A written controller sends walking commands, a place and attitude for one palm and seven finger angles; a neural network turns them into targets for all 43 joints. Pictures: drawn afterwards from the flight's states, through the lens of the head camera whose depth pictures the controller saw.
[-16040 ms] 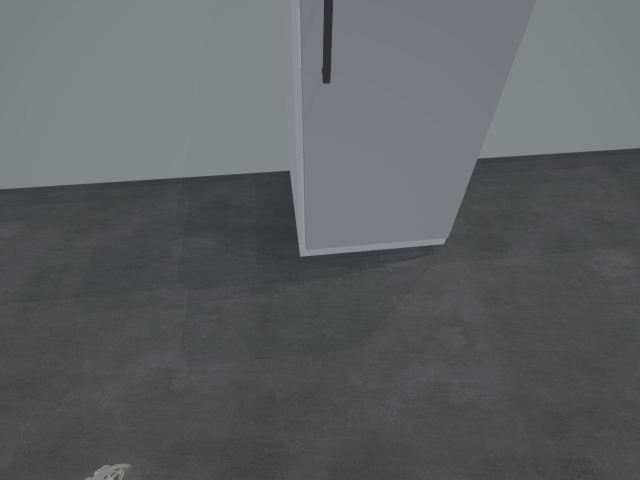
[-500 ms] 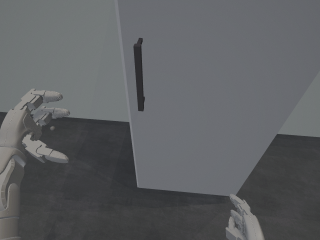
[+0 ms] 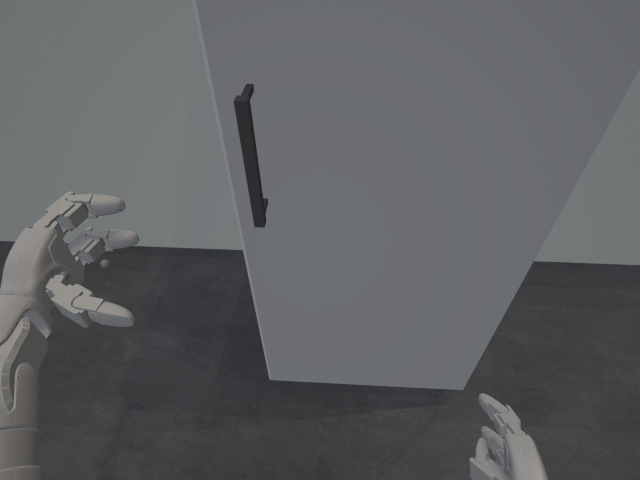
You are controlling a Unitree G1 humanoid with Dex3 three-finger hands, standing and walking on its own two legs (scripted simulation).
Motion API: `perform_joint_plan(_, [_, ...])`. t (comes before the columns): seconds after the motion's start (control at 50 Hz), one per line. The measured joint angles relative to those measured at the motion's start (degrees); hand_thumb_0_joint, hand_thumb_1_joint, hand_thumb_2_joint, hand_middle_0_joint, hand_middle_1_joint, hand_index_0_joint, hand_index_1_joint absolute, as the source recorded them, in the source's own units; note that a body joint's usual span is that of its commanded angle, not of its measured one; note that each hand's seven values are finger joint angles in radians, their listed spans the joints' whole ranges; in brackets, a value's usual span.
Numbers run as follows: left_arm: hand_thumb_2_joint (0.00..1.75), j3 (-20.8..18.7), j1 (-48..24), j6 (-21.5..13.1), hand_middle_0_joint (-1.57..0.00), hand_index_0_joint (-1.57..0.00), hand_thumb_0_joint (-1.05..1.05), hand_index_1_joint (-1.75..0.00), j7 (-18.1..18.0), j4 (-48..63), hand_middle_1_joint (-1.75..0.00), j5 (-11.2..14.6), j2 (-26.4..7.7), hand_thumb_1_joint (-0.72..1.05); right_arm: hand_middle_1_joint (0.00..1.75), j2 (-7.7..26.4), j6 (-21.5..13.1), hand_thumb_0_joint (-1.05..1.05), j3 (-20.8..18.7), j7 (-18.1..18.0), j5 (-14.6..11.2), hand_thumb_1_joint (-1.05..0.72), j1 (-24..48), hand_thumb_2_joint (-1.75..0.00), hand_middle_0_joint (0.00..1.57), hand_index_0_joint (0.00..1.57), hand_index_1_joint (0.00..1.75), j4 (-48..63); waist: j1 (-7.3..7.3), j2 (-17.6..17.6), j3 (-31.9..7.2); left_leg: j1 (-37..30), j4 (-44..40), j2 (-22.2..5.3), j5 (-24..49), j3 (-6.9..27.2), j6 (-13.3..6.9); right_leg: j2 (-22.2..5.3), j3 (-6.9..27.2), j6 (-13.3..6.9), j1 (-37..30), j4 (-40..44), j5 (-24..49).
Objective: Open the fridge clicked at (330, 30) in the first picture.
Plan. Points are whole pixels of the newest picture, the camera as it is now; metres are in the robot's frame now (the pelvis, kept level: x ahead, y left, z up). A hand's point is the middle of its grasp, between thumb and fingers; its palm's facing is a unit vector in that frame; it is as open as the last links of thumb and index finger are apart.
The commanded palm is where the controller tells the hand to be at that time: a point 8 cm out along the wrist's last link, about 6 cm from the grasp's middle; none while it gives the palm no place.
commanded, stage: raise the hand to about handle height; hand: left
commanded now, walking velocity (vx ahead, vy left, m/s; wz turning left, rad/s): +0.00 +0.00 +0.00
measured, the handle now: (254, 161) +0.54 +0.17 +0.14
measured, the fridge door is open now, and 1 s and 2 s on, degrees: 0 0 0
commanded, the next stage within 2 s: move the hooked fingers beside the handle in 0.04 s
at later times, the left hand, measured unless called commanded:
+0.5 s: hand (136, 244) +0.31 +0.26 +0.17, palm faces +0.11 -0.99 -0.02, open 14.0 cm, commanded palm +0.29 +0.30 +0.16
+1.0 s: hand (175, 210) +0.39 +0.24 +0.15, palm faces +0.05 -1.00 +0.00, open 14.0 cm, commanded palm +0.36 +0.29 +0.16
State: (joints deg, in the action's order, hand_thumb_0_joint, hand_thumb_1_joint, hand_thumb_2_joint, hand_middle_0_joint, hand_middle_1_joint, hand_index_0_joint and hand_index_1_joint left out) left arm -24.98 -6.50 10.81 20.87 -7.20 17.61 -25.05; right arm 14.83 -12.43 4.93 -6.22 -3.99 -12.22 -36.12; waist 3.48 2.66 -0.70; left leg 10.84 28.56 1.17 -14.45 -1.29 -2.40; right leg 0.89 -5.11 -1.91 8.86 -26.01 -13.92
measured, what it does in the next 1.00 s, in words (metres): stands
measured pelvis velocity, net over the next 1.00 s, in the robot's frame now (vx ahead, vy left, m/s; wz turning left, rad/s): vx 0.01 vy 0.00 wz -0.03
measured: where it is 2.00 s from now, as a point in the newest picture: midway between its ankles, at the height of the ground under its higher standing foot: outside the picture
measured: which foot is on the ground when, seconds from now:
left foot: down 0.00-1.00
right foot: down 0.00-1.00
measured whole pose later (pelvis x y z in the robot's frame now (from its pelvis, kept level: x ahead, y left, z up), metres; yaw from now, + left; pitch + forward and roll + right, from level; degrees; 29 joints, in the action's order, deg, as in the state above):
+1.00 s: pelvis +0.01 +0.00 +0.00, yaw -2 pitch +2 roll -1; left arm -21.7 -26.3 3.8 19.0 -31.9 14.3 -26.0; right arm 15.4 -11.0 3.9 -6.0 -4.4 -17.1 -37.0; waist -0.2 1.7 -2.6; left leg 17.2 31.4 0.6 -16.3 -2.7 -2.4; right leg 1.3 -3.6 -1.9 16.0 -29.4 -15.4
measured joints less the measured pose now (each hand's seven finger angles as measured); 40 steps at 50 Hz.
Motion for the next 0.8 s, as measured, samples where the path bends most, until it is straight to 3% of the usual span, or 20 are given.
perform_joint_plan(0.2, [0.3,-0.78,0.88,-1.21,-0.3,-0.3,-0.01,-1.2,0.91,-1.01,-1.2,1.68,0.31,-0.5,0.3,-0.36,0.1,0.02,-0.03,0.14,-0.08,-0.9,0.48,-0.9,0.2,0.2,0.3,-0.11,-0.23,0.26,-0.96,0.28,0.47,-1.09,-0.38,0.11,1.23,1.06,-0.07,-1.21,0.65,-0.98,-0.69])
perform_joint_plan(0.32, [0.3,-1.51,-2.45,-0.97,-0.3,-0.3,-0.01,-1.2,0.77,-6.79,-1.2,0.47,-1.27,-0.5,0.3,0.49,0.44,0.02,-0.52,-0.37,-0.41,-0.9,0.74,-0.9,0.2,0.2,0.3,-0.36,-0.39,0.42,-0.49,1.42,1.85,-1.7,-0.77,0.59,1.86,1.62,-0.55,-1.8,1.54,-1.97,-1.02])
perform_joint_plan(0.52, [0.3,-0.66,-10.47,-4.61,-0.3,-0.3,-0.01,-1.2,2.22,-16.46,-1.2,-0.14,-3.04,-0.5,0.3,1.56,0.5,0.02,-1.27,-0.96,-0.9,-0.91,-0.12,-0.9,0.2,0.2,0.3,-1.13,-1.66,0.08,-0.45,4.25,3.79,-2.04,-1.22,0.48,2.08,1.86,-0.48,-2.04,4.46,-3.91,-1.4])
perform_joint_plan(0.8, [0.3,0.66,-17.14,-7.03,-0.3,-0.3,-0.01,-1.2,-0.61,-23.61,-1.2,-2.58,-2.61,-0.5,0.3,0.96,0.81,0.02,-1.05,-0.24,-0.58,-0.91,-3.69,-0.9,0.2,0.2,0.3,-0.88,-3.56,-0.75,-0.96,6.25,3.58,-1.45,-1.42,-0.96,0.97,1.24,0.96,-1.07,7.06,-4.19,-1.32])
